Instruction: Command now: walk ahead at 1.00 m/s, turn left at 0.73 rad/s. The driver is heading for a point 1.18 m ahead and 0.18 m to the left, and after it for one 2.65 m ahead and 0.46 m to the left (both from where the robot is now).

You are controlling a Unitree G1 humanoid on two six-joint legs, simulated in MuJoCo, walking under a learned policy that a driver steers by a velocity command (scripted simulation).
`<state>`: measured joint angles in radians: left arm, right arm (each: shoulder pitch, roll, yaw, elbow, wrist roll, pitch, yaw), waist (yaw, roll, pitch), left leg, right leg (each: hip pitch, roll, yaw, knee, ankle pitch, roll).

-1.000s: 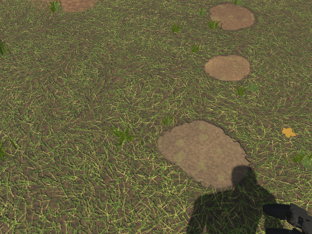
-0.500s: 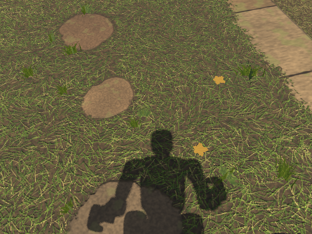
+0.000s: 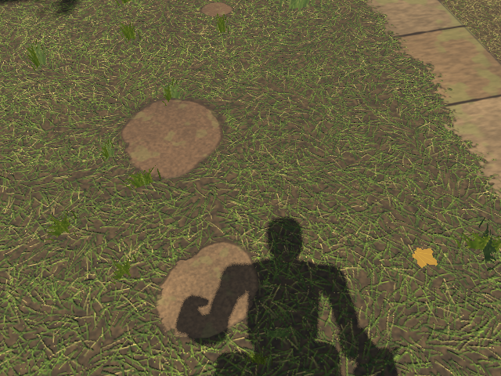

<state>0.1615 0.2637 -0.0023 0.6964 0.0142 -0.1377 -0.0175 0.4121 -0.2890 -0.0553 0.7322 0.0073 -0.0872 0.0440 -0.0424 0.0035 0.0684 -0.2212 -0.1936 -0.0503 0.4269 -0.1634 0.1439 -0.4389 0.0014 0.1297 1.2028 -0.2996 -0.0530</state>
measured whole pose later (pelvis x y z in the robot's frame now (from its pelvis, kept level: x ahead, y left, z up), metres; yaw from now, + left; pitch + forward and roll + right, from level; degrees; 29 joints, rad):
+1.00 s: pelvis +0.84 +0.25 +0.00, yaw +21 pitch -2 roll +4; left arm 0.20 0.32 0.05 0.76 -0.05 -0.03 -0.01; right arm 0.41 -0.29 -0.08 0.82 -0.02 -0.10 0.02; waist -0.06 -0.04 0.03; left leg 0.00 -0.03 0.22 0.34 -0.31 0.01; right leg -0.76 -0.15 0.03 1.17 -0.13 -0.02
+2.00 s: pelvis +1.36 +0.36 +0.00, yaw -4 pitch +1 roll -1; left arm 0.11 0.28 0.05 0.73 0.01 0.02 0.02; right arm 0.24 -0.31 -0.09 0.68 0.04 0.04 -0.02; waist -0.03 0.04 0.09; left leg -0.38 -0.17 -0.29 0.46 -0.17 0.01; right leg -0.22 0.08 0.13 0.46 -0.22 -0.03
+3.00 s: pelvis +1.54 +0.35 -0.02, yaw +5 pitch +2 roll +2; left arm 0.34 0.32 0.07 0.73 -0.03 -0.05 -0.03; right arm 0.17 -0.33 -0.09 0.72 0.02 -0.05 0.01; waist 0.04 0.06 0.00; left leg -0.30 0.09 0.06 1.00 -0.48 -0.01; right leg -0.38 -0.04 -0.08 0.76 -0.44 -0.07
